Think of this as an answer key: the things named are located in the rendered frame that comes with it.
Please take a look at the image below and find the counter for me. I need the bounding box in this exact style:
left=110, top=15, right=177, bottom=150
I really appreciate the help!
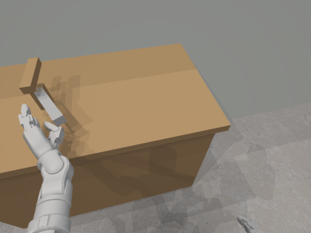
left=0, top=43, right=231, bottom=229

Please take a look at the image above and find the tap lever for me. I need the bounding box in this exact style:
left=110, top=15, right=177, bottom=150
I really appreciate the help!
left=34, top=88, right=67, bottom=127

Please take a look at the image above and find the robot left hand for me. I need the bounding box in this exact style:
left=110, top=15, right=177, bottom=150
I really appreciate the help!
left=18, top=104, right=65, bottom=160

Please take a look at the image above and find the robot left forearm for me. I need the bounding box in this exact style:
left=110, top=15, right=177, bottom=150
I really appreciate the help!
left=26, top=150, right=74, bottom=233

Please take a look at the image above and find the robot right hand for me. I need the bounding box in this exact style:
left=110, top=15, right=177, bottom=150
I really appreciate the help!
left=237, top=215, right=263, bottom=233

